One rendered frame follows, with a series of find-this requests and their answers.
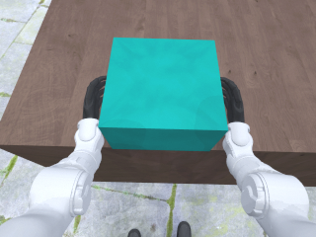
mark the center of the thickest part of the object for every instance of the robot right upper arm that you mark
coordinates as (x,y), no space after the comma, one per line
(279,203)

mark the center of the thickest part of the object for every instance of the pedestal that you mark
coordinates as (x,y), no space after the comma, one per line
(266,47)

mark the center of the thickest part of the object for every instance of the robot left upper arm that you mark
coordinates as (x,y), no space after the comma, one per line
(58,195)

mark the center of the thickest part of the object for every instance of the robot left forearm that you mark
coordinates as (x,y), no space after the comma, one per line
(87,154)

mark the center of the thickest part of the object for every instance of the right robot hand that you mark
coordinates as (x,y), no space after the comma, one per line
(233,101)

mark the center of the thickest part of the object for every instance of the robot right forearm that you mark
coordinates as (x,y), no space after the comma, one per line
(241,161)

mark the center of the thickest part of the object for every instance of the right robot foot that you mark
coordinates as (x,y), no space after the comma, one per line
(184,229)

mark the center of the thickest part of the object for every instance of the left robot hand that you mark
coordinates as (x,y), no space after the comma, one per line
(93,99)

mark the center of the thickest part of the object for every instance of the carton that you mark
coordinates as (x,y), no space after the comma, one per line
(163,94)

